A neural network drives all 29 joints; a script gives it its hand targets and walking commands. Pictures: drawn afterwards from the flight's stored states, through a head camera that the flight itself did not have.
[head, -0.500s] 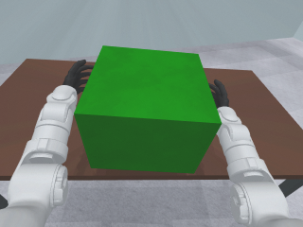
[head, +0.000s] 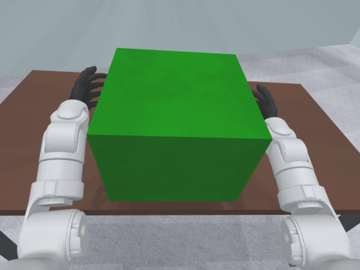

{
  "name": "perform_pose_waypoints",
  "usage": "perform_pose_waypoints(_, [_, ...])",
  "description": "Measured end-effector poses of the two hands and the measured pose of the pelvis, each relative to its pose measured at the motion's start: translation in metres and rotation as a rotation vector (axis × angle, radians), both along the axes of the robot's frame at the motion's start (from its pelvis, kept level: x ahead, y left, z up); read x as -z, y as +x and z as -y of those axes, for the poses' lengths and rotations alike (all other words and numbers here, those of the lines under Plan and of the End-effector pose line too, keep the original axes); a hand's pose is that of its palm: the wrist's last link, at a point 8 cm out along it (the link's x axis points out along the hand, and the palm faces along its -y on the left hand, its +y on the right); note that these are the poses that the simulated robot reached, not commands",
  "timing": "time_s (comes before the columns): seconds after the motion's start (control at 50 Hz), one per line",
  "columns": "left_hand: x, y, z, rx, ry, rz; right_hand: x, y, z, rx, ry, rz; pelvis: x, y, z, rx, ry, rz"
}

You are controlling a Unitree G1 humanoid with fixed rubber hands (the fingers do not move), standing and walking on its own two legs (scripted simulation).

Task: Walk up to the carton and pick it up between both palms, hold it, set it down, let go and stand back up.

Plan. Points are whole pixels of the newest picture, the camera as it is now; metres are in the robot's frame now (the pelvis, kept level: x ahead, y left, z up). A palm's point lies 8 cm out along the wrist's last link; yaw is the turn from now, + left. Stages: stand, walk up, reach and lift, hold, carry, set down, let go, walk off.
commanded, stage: reach and lift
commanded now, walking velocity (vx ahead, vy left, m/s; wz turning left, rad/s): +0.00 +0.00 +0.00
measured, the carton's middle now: (175, 123) +0.42 -0.02 +0.12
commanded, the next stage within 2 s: hold in 1.12 s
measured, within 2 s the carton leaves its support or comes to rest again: neither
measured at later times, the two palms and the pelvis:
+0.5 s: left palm (73, 108) +0.38 +0.19 +0.20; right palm (266, 114) +0.36 -0.21 +0.20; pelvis -0.01 +0.00 +0.00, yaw +0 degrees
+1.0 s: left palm (69, 102) +0.37 +0.19 +0.22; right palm (270, 104) +0.36 -0.21 +0.23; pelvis -0.01 +0.00 +0.00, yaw +0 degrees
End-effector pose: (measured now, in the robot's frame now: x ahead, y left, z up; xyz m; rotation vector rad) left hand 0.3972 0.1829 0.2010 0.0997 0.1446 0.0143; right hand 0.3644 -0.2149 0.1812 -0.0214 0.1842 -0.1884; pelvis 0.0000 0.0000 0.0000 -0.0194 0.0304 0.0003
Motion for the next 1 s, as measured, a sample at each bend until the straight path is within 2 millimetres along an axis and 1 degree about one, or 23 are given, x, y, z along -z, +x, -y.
perform_pose_waypoints(0.1, [-0.007,-0.009,-0.003,-0.014,0.001,0.009,-0.006,-0.003,-0.003,-0.018,-0.006,0.009,0.0,-0.003,0.0,0.0,0.0,0.005])
perform_pose_waypoints(0.2, [-0.004,-0.014,-0.006,-0.026,-0.007,-0.017,-0.008,-0.004,-0.005,-0.028,-0.002,-0.016,0.0,-0.007,0.0,0.0,-0.001,0.011])
perform_pose_waypoints(0.34, [-0.01,-0.02,-0.008,-0.036,-0.006,0.003,-0.02,-0.005,-0.006,-0.039,-0.011,0.005,0.0,-0.01,-0.001,0.0,-0.001,0.015])
perform_pose_waypoints(0.4, [-0.009,-0.021,-0.008,-0.038,-0.007,-0.003,-0.022,-0.005,-0.007,-0.041,-0.011,-0.001,0.0,-0.01,-0.001,0.0,-0.001,0.016])
perform_pose_waypoints(0.5, [-0.002,-0.02,-0.009,-0.043,-0.009,-0.035,-0.018,-0.003,-0.007,-0.045,-0.004,-0.033,0.0,-0.011,-0.001,0.0,-0.001,0.016])
perform_pose_waypoints(0.56, [-0.007,-0.021,-0.009,-0.051,-0.02,-0.025,-0.02,-0.003,-0.007,-0.051,-0.005,-0.024,0.0,-0.01,-0.001,0.0,-0.001,0.015])
perform_pose_waypoints(0.64, [-0.016,-0.022,-0.009,-0.056,-0.026,0.009,-0.031,-0.002,-0.008,-0.055,-0.016,0.011,0.0,-0.008,-0.001,0.0,-0.001,0.014])
perform_pose_waypoints(0.74, [-0.014,-0.022,-0.009,-0.059,-0.027,-0.009,-0.037,0.0,-0.008,-0.056,-0.016,-0.007,0.0,-0.008,-0.001,0.0,-0.001,0.013])
perform_pose_waypoints(0.88, [-0.018,-0.025,-0.01,-0.066,-0.028,-0.01,-0.038,-0.001,-0.008,-0.061,-0.007,-0.008,0.0,-0.009,-0.001,0.0,-0.001,0.014])
perform_pose_waypoints(1.0, [-0.022,-0.028,-0.01,-0.067,-0.029,-0.001,-0.046,-0.004,-0.008,-0.063,-0.014,0.002,0.0,-0.01,-0.001,0.0,-0.001,0.016])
